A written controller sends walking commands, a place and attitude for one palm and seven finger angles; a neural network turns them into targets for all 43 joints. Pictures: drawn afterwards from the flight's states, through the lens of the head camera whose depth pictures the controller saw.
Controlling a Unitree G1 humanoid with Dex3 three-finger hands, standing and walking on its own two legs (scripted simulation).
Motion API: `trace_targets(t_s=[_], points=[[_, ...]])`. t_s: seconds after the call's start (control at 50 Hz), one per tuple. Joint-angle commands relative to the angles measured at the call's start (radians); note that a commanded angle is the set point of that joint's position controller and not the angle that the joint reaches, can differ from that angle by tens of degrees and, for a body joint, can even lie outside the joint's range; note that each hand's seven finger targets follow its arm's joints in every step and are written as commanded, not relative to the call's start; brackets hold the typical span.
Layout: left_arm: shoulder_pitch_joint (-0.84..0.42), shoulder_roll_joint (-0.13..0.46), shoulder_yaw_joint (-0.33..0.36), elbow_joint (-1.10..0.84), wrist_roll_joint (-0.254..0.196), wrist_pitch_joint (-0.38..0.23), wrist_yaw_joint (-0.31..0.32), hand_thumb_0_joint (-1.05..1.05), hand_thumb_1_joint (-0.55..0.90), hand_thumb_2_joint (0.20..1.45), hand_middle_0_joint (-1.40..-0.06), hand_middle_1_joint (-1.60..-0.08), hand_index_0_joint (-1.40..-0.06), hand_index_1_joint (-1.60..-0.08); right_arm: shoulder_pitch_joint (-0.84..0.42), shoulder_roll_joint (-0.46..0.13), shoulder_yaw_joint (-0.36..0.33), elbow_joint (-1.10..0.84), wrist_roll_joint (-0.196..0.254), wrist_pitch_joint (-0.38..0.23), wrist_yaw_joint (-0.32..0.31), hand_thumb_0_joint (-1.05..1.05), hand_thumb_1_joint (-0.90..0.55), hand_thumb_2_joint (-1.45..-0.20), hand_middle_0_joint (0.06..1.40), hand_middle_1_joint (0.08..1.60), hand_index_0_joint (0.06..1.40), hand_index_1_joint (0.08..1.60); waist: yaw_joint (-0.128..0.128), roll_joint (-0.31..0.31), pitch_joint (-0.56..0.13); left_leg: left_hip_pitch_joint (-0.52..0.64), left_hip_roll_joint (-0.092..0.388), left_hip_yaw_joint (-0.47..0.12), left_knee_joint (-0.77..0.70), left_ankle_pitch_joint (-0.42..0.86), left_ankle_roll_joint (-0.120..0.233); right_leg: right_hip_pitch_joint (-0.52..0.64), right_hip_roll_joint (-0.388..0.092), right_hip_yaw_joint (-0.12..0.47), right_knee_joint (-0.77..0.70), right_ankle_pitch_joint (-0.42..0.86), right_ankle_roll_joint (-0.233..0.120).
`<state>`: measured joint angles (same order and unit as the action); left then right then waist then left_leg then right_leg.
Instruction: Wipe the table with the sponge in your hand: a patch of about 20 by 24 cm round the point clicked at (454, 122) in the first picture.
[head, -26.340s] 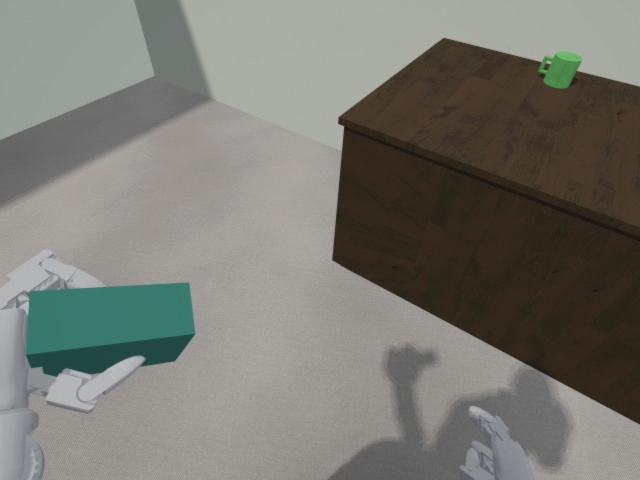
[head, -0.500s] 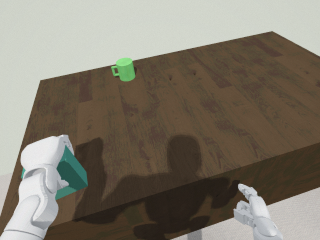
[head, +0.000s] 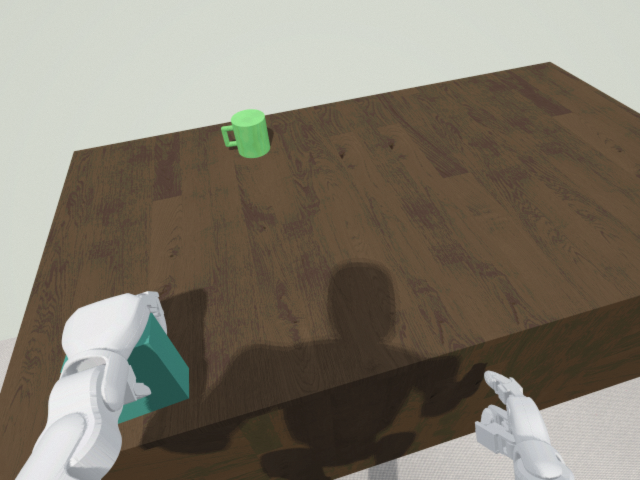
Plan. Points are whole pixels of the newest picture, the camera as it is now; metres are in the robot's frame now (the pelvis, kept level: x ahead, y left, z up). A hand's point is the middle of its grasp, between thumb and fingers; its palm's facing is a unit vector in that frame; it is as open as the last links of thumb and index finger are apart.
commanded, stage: move the sponge above the wiping area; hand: left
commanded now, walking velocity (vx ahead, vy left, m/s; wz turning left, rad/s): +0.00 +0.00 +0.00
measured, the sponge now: (140, 379) +0.22 +0.29 -0.01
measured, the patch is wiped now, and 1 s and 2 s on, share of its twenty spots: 0.00 0.00 0.00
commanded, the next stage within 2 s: none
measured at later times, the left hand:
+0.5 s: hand (149, 354) +0.23 +0.26 +0.04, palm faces -0.11 -0.10 -0.99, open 9.6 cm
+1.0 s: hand (140, 325) +0.25 +0.27 +0.08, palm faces +0.06 -0.01 -1.00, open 9.5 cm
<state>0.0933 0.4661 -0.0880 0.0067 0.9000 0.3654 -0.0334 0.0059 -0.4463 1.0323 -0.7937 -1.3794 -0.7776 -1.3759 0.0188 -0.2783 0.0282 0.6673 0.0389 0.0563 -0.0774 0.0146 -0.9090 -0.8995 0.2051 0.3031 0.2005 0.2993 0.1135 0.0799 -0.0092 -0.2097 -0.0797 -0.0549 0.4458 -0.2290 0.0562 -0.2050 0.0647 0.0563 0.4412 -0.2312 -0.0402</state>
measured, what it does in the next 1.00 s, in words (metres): stands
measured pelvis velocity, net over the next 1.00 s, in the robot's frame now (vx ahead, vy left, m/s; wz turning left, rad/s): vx -0.01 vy -0.01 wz -0.02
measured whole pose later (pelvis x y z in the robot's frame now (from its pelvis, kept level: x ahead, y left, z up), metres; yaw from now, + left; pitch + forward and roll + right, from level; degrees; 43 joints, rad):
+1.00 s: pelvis -0.01 -0.01 +0.00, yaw -1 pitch -1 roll +0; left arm 0.05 0.49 -0.05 0.02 0.97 0.15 0.12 0.00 -0.45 1.03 -0.81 -1.38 -0.79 -1.38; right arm 0.04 -0.26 0.01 0.70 0.03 0.02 -0.11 0.01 -0.91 -0.90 0.20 0.30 0.20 0.30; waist 0.14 0.08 -0.01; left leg -0.20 -0.05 -0.05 0.47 -0.24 0.03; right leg -0.20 0.09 0.06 0.45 -0.22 -0.06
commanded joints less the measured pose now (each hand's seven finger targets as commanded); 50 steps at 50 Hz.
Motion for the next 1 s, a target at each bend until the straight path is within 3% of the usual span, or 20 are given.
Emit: trace_targets(t_s=[0.0,0.02,0.04,0.14,0.22,0.26,0.28,0.34,0.36,0.44,0.46,0.54,0.56,0.62,0.68,0.78,0.84,0.88,0.94,0.98], points=[[-0.347,0.317,0.225,-0.303,0.119,-0.175,0.133,0.0,0.1,1.3,-1.2,-1.6,-1.2,-1.6,-0.137,-0.072,-0.037,-0.141,-0.035,-0.075,-0.016,0.0,-0.9,-0.9,0.2,0.3,0.2,0.3,0.005,0.049,-0.284,0.146,0.053,-0.102,-0.008,0.339,-0.04,0.038,-0.019,0.102,-0.037,0.226,-0.06],[-0.348,0.3,0.226,-0.297,0.124,-0.187,0.164,0.0,0.1,1.3,-1.2,-1.6,-1.2,-1.6,-0.13,-0.069,-0.044,-0.135,-0.033,-0.073,-0.014,0.0,-0.9,-0.9,0.2,0.3,0.2,0.3,0.007,0.082,-0.282,0.144,0.059,-0.096,-0.012,0.354,-0.05,0.033,-0.021,0.096,-0.034,0.226,-0.062],[-0.336,0.39,0.323,-0.292,0.124,-0.181,0.2,0.0,0.1,1.3,-1.2,-1.6,-1.2,-1.6,-0.139,-0.081,-0.047,-0.125,-0.029,-0.074,-0.014,0.0,-0.9,-0.9,0.2,0.3,0.2,0.3,0.022,0.099,-0.27,0.131,0.057,-0.102,-0.017,0.326,-0.047,0.046,-0.011,0.129,-0.037,0.217,-0.076],[-0.243,0.29,0.287,-0.177,0.054,-0.042,0.257,0.0,0.1,1.3,-1.2,-1.6,-1.2,-1.6,-0.21,-0.081,-0.046,-0.126,-0.001,-0.048,0.008,0.0,-0.9,-0.9,0.2,0.3,0.2,0.3,0.032,0.051,-0.235,0.085,0.043,-0.072,-0.044,0.284,-0.059,0.077,-0.027,0.121,-0.053,0.213,-0.07],[-0.153,0.127,0.098,-0.082,-0.014,0.102,0.148,0.0,0.1,1.3,-1.2,-1.6,-1.2,-1.6,-0.248,-0.088,-0.033,-0.144,0.026,-0.022,0.016,0.0,-0.9,-0.9,0.2,0.3,0.2,0.3,-0.009,-0.089,-0.153,0.032,0.042,-0.058,-0.063,0.219,-0.046,0.074,-0.045,0.076,-0.071,0.204,-0.037],[-0.172,0.124,0.049,-0.072,-0.014,0.131,0.079,0.0,0.1,1.3,-1.2,-1.6,-1.2,-1.6,-0.253,-0.098,-0.02,-0.155,0.032,-0.018,0.014,0.0,-0.9,-0.9,0.2,0.3,0.2,0.3,-0.023,-0.096,-0.13,0.024,0.035,-0.064,-0.065,0.169,-0.031,0.061,-0.041,0.073,-0.079,0.167,-0.037],[-0.198,0.091,0.0,-0.09,-0.014,0.122,0.047,0.0,0.1,1.3,-1.2,-1.6,-1.2,-1.6,-0.241,-0.092,-0.018,-0.167,0.034,-0.02,0.012,0.0,-0.9,-0.9,0.2,0.3,0.2,0.3,-0.042,-0.113,-0.132,0.022,0.035,-0.064,-0.061,0.149,-0.02,0.055,-0.044,0.073,-0.081,0.144,-0.031],[-0.351,0.227,0.085,-0.191,0.034,0.018,0.019,0.0,0.1,1.3,-1.2,-1.6,-1.2,-1.6,-0.216,-0.095,-0.02,-0.169,0.012,-0.04,-0.003,0.0,-0.9,-0.9,0.2,0.3,0.2,0.3,-0.042,-0.114,-0.194,0.062,0.034,-0.069,-0.043,0.117,-0.001,0.038,-0.03,0.105,-0.079,0.101,-0.036],[-0.388,0.211,0.068,-0.255,0.054,-0.039,0.023,0.0,0.1,1.3,-1.2,-1.6,-1.2,-1.6,-0.203,-0.082,-0.02,-0.182,0.001,-0.053,-0.008,0.0,-0.9,-0.9,0.2,0.3,0.2,0.3,-0.033,-0.06,-0.246,0.086,0.028,-0.069,-0.034,0.136,0.006,0.055,-0.032,0.086,-0.067,0.108,-0.036],[-0.448,0.404,0.281,-0.331,0.125,-0.213,0.147,0.0,0.1,1.3,-1.2,-1.6,-1.2,-1.6,-0.166,-0.074,-0.032,-0.149,-0.033,-0.084,-0.031,0.0,-0.9,-0.9,0.2,0.3,0.2,0.3,0.021,0.093,-0.296,0.121,0.04,-0.099,-0.036,0.169,-0.019,0.065,-0.007,0.142,-0.048,0.113,-0.066],[-0.438,0.349,0.267,-0.303,0.136,-0.223,0.185,0.0,0.1,1.3,-1.2,-1.6,-1.2,-1.6,-0.152,-0.06,-0.036,-0.139,-0.033,-0.085,-0.032,0.0,-0.9,-0.9,0.2,0.3,0.2,0.3,0.017,0.114,-0.308,0.111,0.04,-0.088,-0.036,0.192,-0.03,0.07,-0.009,0.115,-0.037,0.118,-0.068],[-0.343,0.329,0.316,-0.172,0.084,-0.119,0.279,0.0,0.1,1.3,-1.2,-1.6,-1.2,-1.6,-0.195,-0.077,-0.046,-0.115,-0.006,-0.064,-0.01,0.0,-0.9,-0.9,0.2,0.3,0.2,0.3,0.032,0.085,-0.22,0.078,0.037,-0.078,-0.052,0.191,-0.049,0.045,-0.02,0.143,-0.072,0.109,-0.079],[-0.299,0.267,0.275,-0.121,0.055,-0.067,0.278,0.0,0.1,1.3,-1.2,-1.6,-1.2,-1.6,-0.218,-0.072,-0.042,-0.119,0.002,-0.058,-0.003,0.0,-0.9,-0.9,0.2,0.3,0.2,0.3,0.036,0.041,-0.211,0.056,0.035,-0.069,-0.057,0.184,-0.052,0.061,-0.028,0.115,-0.071,0.11,-0.069],[-0.199,0.148,0.142,-0.021,-0.015,0.079,0.209,0.0,0.1,1.3,-1.2,-1.6,-1.2,-1.6,-0.255,-0.086,-0.038,-0.126,0.026,-0.037,0.01,0.0,-0.9,-0.9,0.2,0.3,0.2,0.3,0.011,-0.093,-0.149,0.022,0.037,-0.044,-0.067,0.156,-0.043,0.07,-0.044,0.099,-0.088,0.131,-0.037],[-0.182,0.102,0.039,-0.014,-0.037,0.143,0.097,0.0,0.1,1.3,-1.2,-1.6,-1.2,-1.6,-0.258,-0.096,-0.025,-0.15,0.045,-0.024,0.007,0.0,-0.9,-0.9,0.2,0.3,0.2,0.3,-0.023,-0.135,-0.115,0.002,0.032,-0.048,-0.067,0.112,-0.025,0.063,-0.046,0.093,-0.092,0.113,-0.027],[-0.394,0.241,0.088,-0.166,0.046,-0.003,0.021,0.0,0.1,1.3,-1.2,-1.6,-1.2,-1.6,-0.208,-0.09,-0.019,-0.168,0.014,-0.051,-0.012,0.0,-0.9,-0.9,0.2,0.3,0.2,0.3,-0.036,-0.089,-0.215,0.056,0.016,-0.056,-0.028,0.096,0.009,0.049,-0.037,0.108,-0.08,0.085,-0.029],[-0.549,0.411,0.238,-0.313,0.106,-0.18,0.092,0.0,0.1,1.3,-1.2,-1.6,-1.2,-1.6,-0.184,-0.079,-0.025,-0.157,-0.02,-0.083,-0.04,0.0,-0.9,-0.9,0.2,0.3,0.2,0.3,-0.003,0.046,-0.289,0.126,0.021,-0.075,-0.018,0.126,0.006,0.056,-0.019,0.146,-0.067,0.085,-0.052],[-0.465,0.377,0.275,-0.292,0.134,-0.238,0.176,0.0,0.1,1.3,-1.2,-1.6,-1.2,-1.6,-0.148,-0.06,-0.04,-0.141,-0.03,-0.1,-0.045,0.0,-0.9,-0.9,0.2,0.3,0.2,0.3,0.017,0.137,-0.319,0.136,0.03,-0.067,-0.017,0.183,-0.017,0.058,-0.013,0.132,-0.05,0.107,-0.069],[-0.374,0.384,0.35,-0.198,0.099,-0.195,0.259,0.0,0.1,1.3,-1.2,-1.6,-1.2,-1.6,-0.157,-0.079,-0.053,-0.114,-0.017,-0.089,-0.028,0.0,-0.9,-0.9,0.2,0.3,0.2,0.3,0.023,0.098,-0.262,0.105,0.029,-0.076,-0.017,0.23,-0.035,0.053,-0.019,0.164,-0.063,0.171,-0.083],[-0.3,0.286,0.291,-0.084,0.045,-0.097,0.268,0.0,0.1,1.3,-1.2,-1.6,-1.2,-1.6,-0.191,-0.079,-0.051,-0.106,0.003,-0.067,-0.012,0.0,-0.9,-0.9,0.2,0.3,0.2,0.3,0.02,-0.025,-0.198,0.055,0.034,-0.062,-0.031,0.205,-0.041,0.055,-0.032,0.137,-0.073,0.175,-0.063]])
